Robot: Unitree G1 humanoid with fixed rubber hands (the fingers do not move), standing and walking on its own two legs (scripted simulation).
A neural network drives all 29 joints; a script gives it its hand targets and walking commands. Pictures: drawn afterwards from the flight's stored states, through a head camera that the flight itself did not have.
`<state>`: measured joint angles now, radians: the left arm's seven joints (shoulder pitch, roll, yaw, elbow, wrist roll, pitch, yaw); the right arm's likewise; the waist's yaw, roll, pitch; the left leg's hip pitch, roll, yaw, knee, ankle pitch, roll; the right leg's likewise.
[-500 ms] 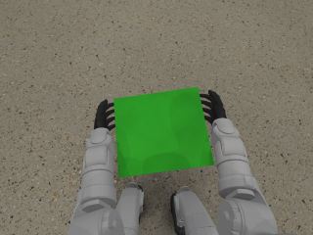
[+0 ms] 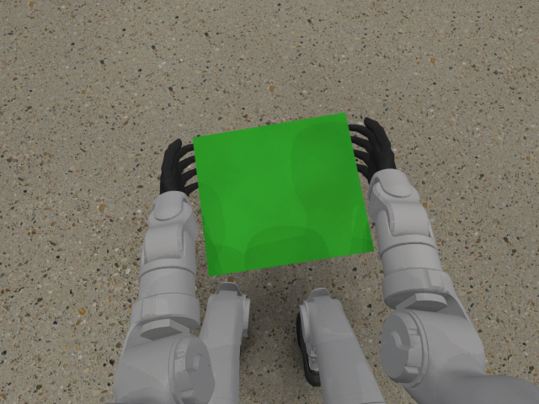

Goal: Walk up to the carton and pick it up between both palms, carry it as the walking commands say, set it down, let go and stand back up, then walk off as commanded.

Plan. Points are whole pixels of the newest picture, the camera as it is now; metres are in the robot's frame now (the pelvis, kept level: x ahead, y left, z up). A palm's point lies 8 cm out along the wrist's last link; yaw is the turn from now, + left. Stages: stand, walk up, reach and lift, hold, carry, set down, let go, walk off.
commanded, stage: set down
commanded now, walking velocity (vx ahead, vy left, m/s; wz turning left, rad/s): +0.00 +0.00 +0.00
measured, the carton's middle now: (280, 204) +0.40 +0.00 -0.14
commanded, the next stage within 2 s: none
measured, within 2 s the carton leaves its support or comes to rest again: neither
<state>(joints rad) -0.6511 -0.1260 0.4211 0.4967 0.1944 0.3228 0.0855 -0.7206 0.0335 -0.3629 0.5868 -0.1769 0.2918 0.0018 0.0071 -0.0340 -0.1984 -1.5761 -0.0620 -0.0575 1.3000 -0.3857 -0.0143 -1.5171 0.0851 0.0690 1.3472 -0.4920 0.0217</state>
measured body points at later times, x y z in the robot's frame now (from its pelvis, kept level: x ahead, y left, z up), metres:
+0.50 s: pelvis -0.02 +0.00 -0.08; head +0.24 +0.01 +0.30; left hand +0.43 +0.17 -0.17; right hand +0.47 -0.14 -0.15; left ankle +0.09 +0.12 -0.58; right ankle +0.05 -0.12 -0.58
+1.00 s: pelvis -0.07 -0.01 -0.14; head +0.29 +0.01 +0.12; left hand +0.46 +0.17 -0.29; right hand +0.50 -0.13 -0.27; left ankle +0.09 +0.12 -0.58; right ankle +0.05 -0.12 -0.58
